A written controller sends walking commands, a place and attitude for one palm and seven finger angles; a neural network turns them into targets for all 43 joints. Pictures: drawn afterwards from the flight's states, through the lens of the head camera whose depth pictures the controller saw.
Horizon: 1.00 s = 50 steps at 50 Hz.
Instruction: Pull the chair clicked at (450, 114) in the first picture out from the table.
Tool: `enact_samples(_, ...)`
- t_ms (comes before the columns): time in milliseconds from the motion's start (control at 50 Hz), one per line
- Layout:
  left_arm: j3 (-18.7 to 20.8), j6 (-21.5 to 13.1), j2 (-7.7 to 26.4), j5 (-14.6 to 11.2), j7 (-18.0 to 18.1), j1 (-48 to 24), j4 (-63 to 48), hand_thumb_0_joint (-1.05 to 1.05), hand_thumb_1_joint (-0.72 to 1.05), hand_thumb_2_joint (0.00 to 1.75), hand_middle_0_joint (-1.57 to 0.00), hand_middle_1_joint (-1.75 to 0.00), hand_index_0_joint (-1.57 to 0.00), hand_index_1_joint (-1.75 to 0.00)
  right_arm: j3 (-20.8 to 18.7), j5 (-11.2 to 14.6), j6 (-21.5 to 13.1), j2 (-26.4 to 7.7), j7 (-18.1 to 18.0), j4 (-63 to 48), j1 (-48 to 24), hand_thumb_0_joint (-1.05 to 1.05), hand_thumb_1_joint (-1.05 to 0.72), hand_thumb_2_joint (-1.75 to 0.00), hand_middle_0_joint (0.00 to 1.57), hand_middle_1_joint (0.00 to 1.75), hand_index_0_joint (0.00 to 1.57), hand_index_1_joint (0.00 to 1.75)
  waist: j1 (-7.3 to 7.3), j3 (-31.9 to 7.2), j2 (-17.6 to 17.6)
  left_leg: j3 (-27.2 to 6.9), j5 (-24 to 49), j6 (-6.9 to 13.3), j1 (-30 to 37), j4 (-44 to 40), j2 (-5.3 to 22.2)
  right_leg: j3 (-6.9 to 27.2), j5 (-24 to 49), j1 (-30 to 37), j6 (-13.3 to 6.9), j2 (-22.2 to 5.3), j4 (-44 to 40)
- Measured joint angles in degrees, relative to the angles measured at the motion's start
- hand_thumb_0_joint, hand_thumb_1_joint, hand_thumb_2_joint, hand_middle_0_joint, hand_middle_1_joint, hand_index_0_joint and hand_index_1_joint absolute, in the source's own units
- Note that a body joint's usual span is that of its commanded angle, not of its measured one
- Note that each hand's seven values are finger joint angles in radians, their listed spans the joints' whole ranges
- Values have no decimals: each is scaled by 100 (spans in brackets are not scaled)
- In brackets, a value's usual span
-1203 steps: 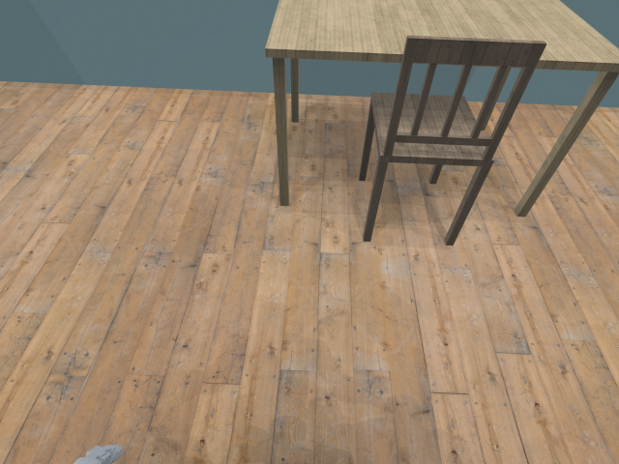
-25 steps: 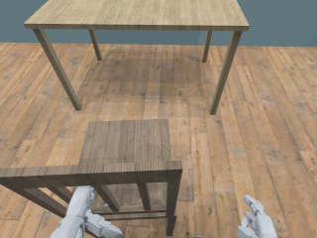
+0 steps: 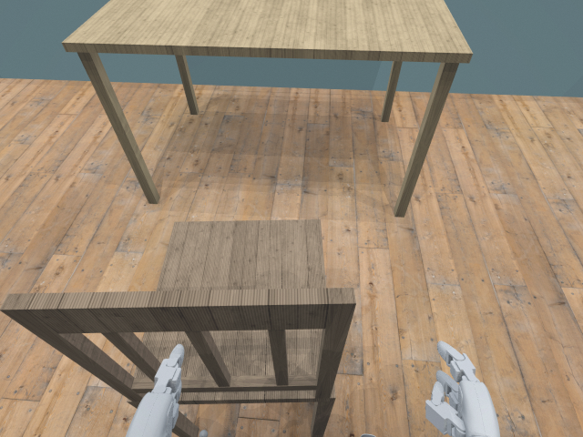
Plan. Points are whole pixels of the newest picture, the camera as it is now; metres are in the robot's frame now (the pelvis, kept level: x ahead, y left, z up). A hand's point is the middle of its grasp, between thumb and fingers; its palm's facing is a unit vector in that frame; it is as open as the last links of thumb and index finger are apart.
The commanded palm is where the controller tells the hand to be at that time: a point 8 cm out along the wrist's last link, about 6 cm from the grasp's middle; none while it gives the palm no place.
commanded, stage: draw the fingers out of the gap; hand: left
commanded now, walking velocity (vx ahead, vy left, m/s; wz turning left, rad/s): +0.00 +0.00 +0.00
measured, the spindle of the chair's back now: (211, 357) +0.25 +0.13 -0.05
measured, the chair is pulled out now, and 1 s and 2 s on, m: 0.69 0.68 0.68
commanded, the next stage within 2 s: draw the hand back to the body in 0.18 s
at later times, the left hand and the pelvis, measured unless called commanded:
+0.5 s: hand out of the picture +0.13 +0.14 +0.04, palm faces +0.10 -0.99 -0.04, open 17.5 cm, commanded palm +0.08 +0.20 +0.05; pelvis -0.01 +0.00 -0.02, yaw +0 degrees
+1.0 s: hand (87, 425) +0.13 +0.20 +0.10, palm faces +0.18 -0.88 -0.43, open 15.4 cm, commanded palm +0.10 +0.25 +0.15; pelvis -0.01 +0.00 +0.02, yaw +1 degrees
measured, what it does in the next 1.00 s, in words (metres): stands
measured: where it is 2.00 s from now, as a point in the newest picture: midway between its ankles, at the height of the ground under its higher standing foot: outside the picture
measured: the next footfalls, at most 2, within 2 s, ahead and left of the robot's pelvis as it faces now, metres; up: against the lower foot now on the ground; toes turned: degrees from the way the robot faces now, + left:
none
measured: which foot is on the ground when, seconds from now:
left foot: down 0.00-1.00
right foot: down 0.00-1.00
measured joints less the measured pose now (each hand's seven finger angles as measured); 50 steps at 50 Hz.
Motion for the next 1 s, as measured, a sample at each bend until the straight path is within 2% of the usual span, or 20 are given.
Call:
enact_samples(320,-93,-175,30,148,-81,1041,-651,-1,-54,20,-1,0,-1,-1,-152,58,143,21,-99,-262,52,2,-91,-90,21,30,20,30,80,-134,-38,-24,-164,-7,-291,340,21,-13,-138,-283,-12,18,306)
enact_samples(360,1,-473,-20,-185,-149,1161,-702,-1,-54,20,-1,0,-1,-1,-178,70,72,43,-101,-238,46,2,-91,-90,21,30,20,30,78,-141,-59,-38,-181,-14,-360,399,23,-25,-154,-344,-17,19,357)
enact_samples(420,207,-1159,-32,-535,-271,1232,-826,-1,-54,20,-1,0,-1,-1,-246,95,-67,82,-74,-123,20,2,-91,-90,21,30,20,30,122,-125,-102,-79,-220,-35,-492,539,30,-60,-184,-453,-32,23,467)
enact_samples(540,704,-2468,68,-835,-611,1021,-938,-1,-54,20,0,0,-1,-1,-344,147,-150,142,98,181,-154,2,-91,-90,21,30,20,30,204,-84,-86,-116,-284,-57,-718,802,40,-85,-222,-657,-50,32,683)
enact_samples(620,921,-2818,275,-1048,-1044,856,-647,-1,-54,20,0,0,0,0,-358,194,-133,188,193,287,-304,2,-91,-90,21,30,20,30,216,13,-53,-99,-308,-58,-831,949,55,-63,-219,-777,-55,50,808)
enact_samples(700,1078,-2620,542,-1255,-1230,790,-639,-1,-54,20,0,0,-2,-1,-305,269,-129,230,158,342,-337,2,-91,-90,21,30,20,30,203,135,16,-108,-263,-59,-686,878,73,-75,-158,-614,-47,71,703)
enact_samples(820,1164,-2243,816,-1416,-1140,761,-587,-1,-51,21,-1,-1,-8,-4,-167,306,-336,256,47,488,-238,2,-91,-90,21,30,20,30,133,247,73,-138,-80,-59,-260,469,104,-124,29,-143,-57,104,247)
enact_samples(860,1141,-1801,1074,-894,-723,726,-745,-1,-48,23,-2,-1,-11,-6,-122,229,-316,236,-58,521,-128,2,-91,-90,21,30,20,30,212,272,70,-126,-11,-69,0,253,128,-123,98,114,-65,129,35)
enact_samples(900,1111,-1231,1278,-524,-270,753,-985,-1,-43,25,-2,-2,-15,-9,-38,155,-278,188,-149,543,-38,2,-91,-90,21,30,20,30,216,319,119,-142,80,-77,348,-25,131,-151,173,479,-64,131,-238)
enact_samples(940,1191,-917,1312,-367,95,762,-1173,-1,-38,28,-3,-3,-17,-10,20,98,-260,147,-213,567,30,2,-91,-90,21,30,20,30,224,364,173,-141,178,-73,702,-313,131,-163,249,835,-64,132,-509)
enact_samples(1000,1381,-756,1228,-269,434,588,-1240,-1,-29,32,-4,-5,-18,-12,65,53,-262,91,-266,657,74,2,-91,-90,21,30,20,30,284,437,238,-135,332,-68,1194,-737,127,-174,364,1320,-65,128,-887)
